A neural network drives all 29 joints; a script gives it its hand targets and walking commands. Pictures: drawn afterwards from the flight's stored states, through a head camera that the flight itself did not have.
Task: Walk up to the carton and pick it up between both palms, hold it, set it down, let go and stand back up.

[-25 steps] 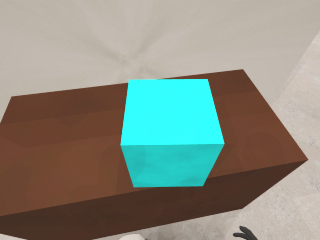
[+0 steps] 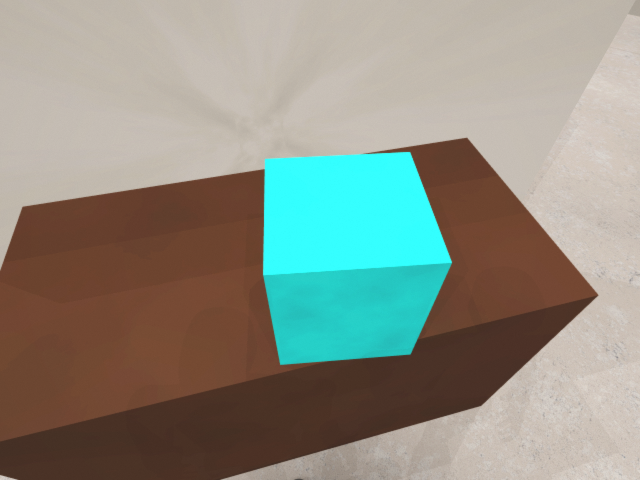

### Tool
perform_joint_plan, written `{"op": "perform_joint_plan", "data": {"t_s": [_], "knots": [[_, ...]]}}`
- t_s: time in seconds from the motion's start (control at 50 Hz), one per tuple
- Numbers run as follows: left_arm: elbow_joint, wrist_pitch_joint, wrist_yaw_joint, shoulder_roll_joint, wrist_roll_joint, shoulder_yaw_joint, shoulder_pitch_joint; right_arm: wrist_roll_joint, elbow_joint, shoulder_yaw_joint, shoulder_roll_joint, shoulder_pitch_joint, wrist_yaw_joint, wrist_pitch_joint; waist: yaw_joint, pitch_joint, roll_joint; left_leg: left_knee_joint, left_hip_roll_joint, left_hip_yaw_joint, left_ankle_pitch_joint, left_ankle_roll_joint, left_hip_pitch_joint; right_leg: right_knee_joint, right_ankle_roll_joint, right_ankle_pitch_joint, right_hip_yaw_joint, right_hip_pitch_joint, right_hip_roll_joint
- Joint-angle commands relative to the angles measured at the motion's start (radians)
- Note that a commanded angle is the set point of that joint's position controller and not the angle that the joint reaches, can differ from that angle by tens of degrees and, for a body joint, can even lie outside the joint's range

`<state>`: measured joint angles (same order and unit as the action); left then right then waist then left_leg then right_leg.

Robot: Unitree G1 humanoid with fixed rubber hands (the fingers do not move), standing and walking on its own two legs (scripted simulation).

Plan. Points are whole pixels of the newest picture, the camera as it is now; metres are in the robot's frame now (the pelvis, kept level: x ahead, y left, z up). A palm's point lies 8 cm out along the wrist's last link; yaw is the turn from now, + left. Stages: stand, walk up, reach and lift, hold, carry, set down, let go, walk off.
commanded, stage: walk up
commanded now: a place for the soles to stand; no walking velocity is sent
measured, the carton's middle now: (342, 262) +0.41 -0.01 +0.00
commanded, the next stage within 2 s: none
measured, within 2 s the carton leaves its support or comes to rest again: neither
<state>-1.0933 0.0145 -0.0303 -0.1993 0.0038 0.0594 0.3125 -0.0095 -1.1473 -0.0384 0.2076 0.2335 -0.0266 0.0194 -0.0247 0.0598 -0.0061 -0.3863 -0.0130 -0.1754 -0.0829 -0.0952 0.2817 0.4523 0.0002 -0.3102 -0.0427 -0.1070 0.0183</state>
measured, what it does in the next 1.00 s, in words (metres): steps on the spot: left foot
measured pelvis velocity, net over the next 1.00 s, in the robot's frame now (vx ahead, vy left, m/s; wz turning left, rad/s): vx -0.09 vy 0.02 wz -0.09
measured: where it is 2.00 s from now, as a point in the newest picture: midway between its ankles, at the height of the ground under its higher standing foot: outside the picture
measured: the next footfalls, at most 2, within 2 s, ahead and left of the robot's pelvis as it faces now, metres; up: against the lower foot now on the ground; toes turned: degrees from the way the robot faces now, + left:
left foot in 0.98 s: -0.04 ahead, +0.10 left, +0.00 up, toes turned -1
right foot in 1.38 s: +0.01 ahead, -0.16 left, +0.00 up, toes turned +3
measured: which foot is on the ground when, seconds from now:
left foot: down 0.00-0.82, up 0.84-0.96, down 0.98-1.00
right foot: down 0.00-0.96, up 0.98-1.00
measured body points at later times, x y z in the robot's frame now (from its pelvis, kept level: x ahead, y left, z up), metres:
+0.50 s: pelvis -0.04 +0.00 +0.00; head -0.04 +0.00 +0.45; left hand -0.09 +0.24 -0.15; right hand -0.02 -0.25 -0.16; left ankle +0.09 +0.06 -0.73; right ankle -0.04 -0.13 -0.73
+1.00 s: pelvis -0.09 +0.02 -0.02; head -0.11 +0.05 +0.43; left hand -0.07 +0.29 -0.18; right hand -0.14 -0.25 -0.16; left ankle -0.08 +0.10 -0.74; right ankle -0.04 -0.13 -0.72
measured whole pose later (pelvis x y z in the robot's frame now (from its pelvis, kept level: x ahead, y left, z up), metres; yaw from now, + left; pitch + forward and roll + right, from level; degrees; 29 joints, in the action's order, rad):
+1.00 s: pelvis -0.09 +0.02 -0.02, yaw -5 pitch -3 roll -2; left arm -1.06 -0.06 -0.04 -0.28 -0.01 -0.02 0.36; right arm 0.03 -1.06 -0.02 0.24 0.35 -0.03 0.03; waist -0.06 -0.01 -0.03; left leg -0.70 0.03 -0.06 -0.43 -0.01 0.28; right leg 0.77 0.00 -0.48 -0.11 -0.40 0.07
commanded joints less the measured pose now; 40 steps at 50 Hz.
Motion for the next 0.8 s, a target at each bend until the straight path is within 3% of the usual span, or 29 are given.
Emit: {"op": "perform_joint_plan", "data": {"t_s": [0.0, 0.08, 0.14, 0.16, 0.2, 0.26, 0.3, 0.38, 0.42, 0.5, 0.54, 0.56, 0.62, 0.64, 0.66, 0.68, 0.72, 0.76, 0.78], "knots": [[-0.012, 0.006, -0.004, -0.101, -0.002, -0.014, 0.130, 0.000, 0.026, 0.028, 0.158, 0.021, -0.009, -0.006, 0.021, 0.003, 0.050, 0.208, 0.216, 0.297, -0.401, 0.043, -0.131, -0.075, -0.056, -0.084, -0.079, -0.213, -0.071], [-0.024, 0.001, -0.006, -0.113, -0.002, -0.015, 0.160, -0.002, 0.022, 0.038, 0.172, 0.039, -0.015, 0.001, 0.024, 0.008, 0.026, 0.237, 0.229, 0.308, -0.475, 0.048, -0.090, -0.045, -0.058, -0.107, -0.062, -0.224, -0.061], [-0.025, -0.001, -0.008, -0.118, -0.005, -0.022, 0.170, 0.000, 0.020, 0.046, 0.176, 0.048, -0.017, 0.009, 0.019, -0.002, 0.046, 0.243, 0.232, 0.303, -0.501, 0.069, -0.106, -0.018, -0.057, -0.132, -0.057, -0.248, -0.053], [-0.028, -0.002, -0.007, -0.115, -0.001, -0.019, 0.182, 0.003, 0.026, 0.049, 0.179, 0.044, -0.016, 0.010, 0.020, 0.009, 0.052, 0.243, 0.231, 0.298, -0.523, 0.060, -0.084, -0.021, -0.060, -0.136, -0.058, -0.249, -0.056], [-0.027, 0.001, -0.008, -0.104, -0.004, -0.013, 0.185, -0.001, 0.040, 0.050, 0.177, 0.028, -0.018, 0.014, 0.017, 0.011, 0.035, 0.228, 0.225, 0.285, -0.507, 0.053, -0.080, -0.028, -0.063, -0.126, -0.071, -0.269, -0.061], [-0.026, 0.002, -0.008, -0.107, -0.005, -0.013, 0.196, 0.001, 0.045, 0.055, 0.183, 0.035, -0.016, 0.021, 0.006, -0.025, 0.004, 0.195, 0.211, 0.262, -0.470, 0.075, -0.111, -0.030, -0.064, -0.146, -0.079, -0.277, -0.064], [-0.028, -0.001, -0.010, -0.128, 0.000, -0.019, 0.197, 0.000, 0.045, 0.058, 0.183, 0.036, -0.016, 0.023, 0.008, -0.016, 0.012, 0.202, 0.204, 0.254, -0.497, 0.092, -0.113, -0.039, -0.066, -0.191, -0.080, -0.306, -0.064], [-0.018, 0.003, -0.009, -0.125, 0.003, -0.016, 0.179, 0.010, 0.056, 0.039, 0.135, 0.013, -0.007, 0.021, 0.006, 0.017, -0.049, 0.081, 0.163, 0.205, -0.393, 0.074, -0.160, -0.140, -0.079, -0.293, -0.185, -0.409, -0.114], [-0.006, -0.004, -0.009, -0.162, 0.008, -0.028, 0.143, 0.010, 0.054, 0.037, 0.141, 0.036, -0.008, 0.017, -0.017, 0.039, -0.060, 0.078, 0.161, 0.199, -0.360, 0.095, -0.175, -0.143, -0.075, -0.326, -0.182, -0.454, -0.113], [-0.008, -0.014, -0.004, -0.151, 0.014, -0.028, 0.174, 0.007, 0.057, 0.037, 0.167, 0.035, -0.011, 0.019, 0.004, 0.057, -0.016, 0.123, 0.183, 0.223, -0.440, 0.120, -0.160, -0.083, -0.075, -0.356, -0.145, -0.456, -0.079], [-0.011, -0.014, 0.000, -0.133, 0.007, -0.022, 0.199, 0.005, 0.063, 0.042, 0.190, 0.034, -0.013, 0.020, 0.017, 0.050, 0.002, 0.148, 0.202, 0.244, -0.483, 0.111, -0.138, -0.039, -0.070, -0.296, -0.132, -0.420, -0.065], [-0.017, -0.014, -0.003, -0.112, 0.008, -0.017, 0.213, 0.002, 0.069, 0.042, 0.191, 0.019, -0.012, 0.023, 0.029, 0.064, 0.046, 0.173, 0.214, 0.245, -0.519, 0.111, -0.115, -0.017, -0.075, -0.277, -0.116, -0.405, -0.056], [-0.015, -0.023, 0.004, -0.150, 0.008, -0.033, 0.244, -0.002, 0.077, 0.049, 0.217, 0.016, -0.018, 0.031, 0.046, 0.025, 0.055, 0.222, 0.219, 0.238, -0.604, 0.123, -0.085, 0.036, -0.078, -0.287, -0.076, -0.336, -0.030], [-0.016, -0.026, 0.005, -0.131, 0.003, -0.032, 0.246, 0.001, 0.081, 0.051, 0.216, 0.001, -0.021, 0.034, 0.049, 0.034, 0.029, 0.221, 0.231, 0.235, -0.629, 0.109, -0.065, 0.039, -0.083, -0.278, -0.078, -0.342, -0.029], [-0.017, -0.030, 0.002, -0.132, 0.005, -0.034, 0.258, -0.001, 0.087, 0.054, 0.222, -0.002, -0.022, 0.038, 0.052, 0.041, 0.014, 0.236, 0.236, 0.219, -0.639, 0.118, -0.038, 0.053, -0.083, -0.273, -0.059, -0.303, -0.025], [-0.017, -0.031, 0.004, -0.130, 0.000, -0.033, 0.272, -0.003, 0.089, 0.053, 0.220, -0.010, -0.023, 0.040, 0.064, 0.028, 0.029, 0.231, 0.221, 0.202, -0.654, 0.127, -0.037, 0.043, -0.087, -0.268, -0.059, -0.285, -0.021], [-0.009, -0.030, 0.002, -0.132, 0.003, -0.033, 0.259, -0.001, 0.095, 0.051, 0.200, -0.001, -0.018, 0.042, 0.052, 0.021, -0.021, 0.167, 0.194, 0.153, -0.596, 0.128, -0.091, -0.030, -0.094, -0.300, -0.103, -0.314, -0.053], [0.007, -0.030, -0.003, -0.183, 0.015, -0.048, 0.225, 0.007, 0.105, 0.047, 0.181, -0.005, -0.007, 0.044, 0.031, 0.007, -0.091, 0.016, 0.129, 0.084, -0.496, 0.124, -0.200, -0.165, -0.108, -0.466, -0.230, -0.456, -0.104], [0.028, -0.027, -0.010, -0.222, 0.019, -0.060, 0.175, 0.011, 0.099, 0.040, 0.149, 0.018, -0.001, 0.046, 0.022, -0.003, -0.190, -0.170, 0.061, 0.037, -0.388, 0.108, -0.297, -0.256, -0.125, -0.546, -0.311, -0.552, -0.144]]}}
